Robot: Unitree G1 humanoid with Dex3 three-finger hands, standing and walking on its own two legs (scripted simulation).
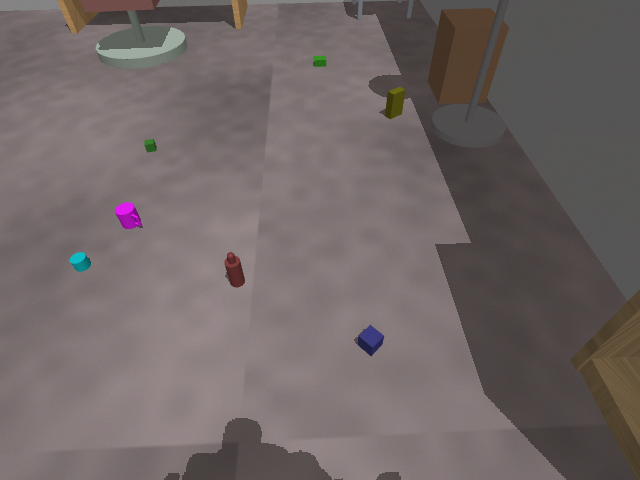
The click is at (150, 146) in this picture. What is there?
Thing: cube
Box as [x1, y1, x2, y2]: [144, 139, 155, 152]
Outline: 153,139 144,140 147,152 155,150 155,144
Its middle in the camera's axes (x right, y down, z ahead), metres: -0.94 -0.51 +2.18
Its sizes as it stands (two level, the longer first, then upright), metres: 0.049 0.049 0.049
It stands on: the floor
